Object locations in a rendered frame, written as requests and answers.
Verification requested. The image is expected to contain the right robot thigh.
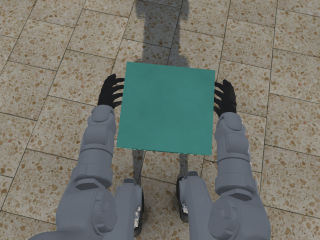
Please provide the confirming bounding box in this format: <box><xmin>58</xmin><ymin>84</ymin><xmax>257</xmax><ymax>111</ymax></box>
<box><xmin>179</xmin><ymin>175</ymin><xmax>217</xmax><ymax>240</ymax></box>

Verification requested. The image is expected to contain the robot right forearm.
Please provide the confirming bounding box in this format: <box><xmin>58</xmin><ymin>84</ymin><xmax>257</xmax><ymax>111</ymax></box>
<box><xmin>214</xmin><ymin>112</ymin><xmax>266</xmax><ymax>213</ymax></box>

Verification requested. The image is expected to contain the robot left upper arm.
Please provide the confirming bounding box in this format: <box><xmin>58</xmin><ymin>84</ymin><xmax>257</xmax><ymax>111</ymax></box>
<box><xmin>28</xmin><ymin>187</ymin><xmax>118</xmax><ymax>240</ymax></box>

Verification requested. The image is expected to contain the robot right upper arm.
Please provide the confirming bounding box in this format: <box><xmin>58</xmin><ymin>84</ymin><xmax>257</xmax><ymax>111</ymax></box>
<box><xmin>207</xmin><ymin>196</ymin><xmax>271</xmax><ymax>240</ymax></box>

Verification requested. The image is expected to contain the robot left forearm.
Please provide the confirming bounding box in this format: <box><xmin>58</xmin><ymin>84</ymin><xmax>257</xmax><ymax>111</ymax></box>
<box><xmin>55</xmin><ymin>104</ymin><xmax>117</xmax><ymax>227</ymax></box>

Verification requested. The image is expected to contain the robot left foot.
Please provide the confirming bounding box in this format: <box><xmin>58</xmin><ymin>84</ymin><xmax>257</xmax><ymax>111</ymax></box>
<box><xmin>134</xmin><ymin>192</ymin><xmax>144</xmax><ymax>238</ymax></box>

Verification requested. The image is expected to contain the robot left hand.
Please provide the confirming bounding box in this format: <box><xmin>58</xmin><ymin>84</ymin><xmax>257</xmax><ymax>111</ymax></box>
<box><xmin>97</xmin><ymin>73</ymin><xmax>125</xmax><ymax>109</ymax></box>

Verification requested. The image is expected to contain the robot right hand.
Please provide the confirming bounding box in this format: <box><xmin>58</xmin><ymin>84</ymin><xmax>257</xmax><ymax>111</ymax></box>
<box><xmin>213</xmin><ymin>79</ymin><xmax>237</xmax><ymax>119</ymax></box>

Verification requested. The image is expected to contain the carton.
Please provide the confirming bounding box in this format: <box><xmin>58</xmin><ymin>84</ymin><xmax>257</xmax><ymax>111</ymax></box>
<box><xmin>116</xmin><ymin>61</ymin><xmax>215</xmax><ymax>156</ymax></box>

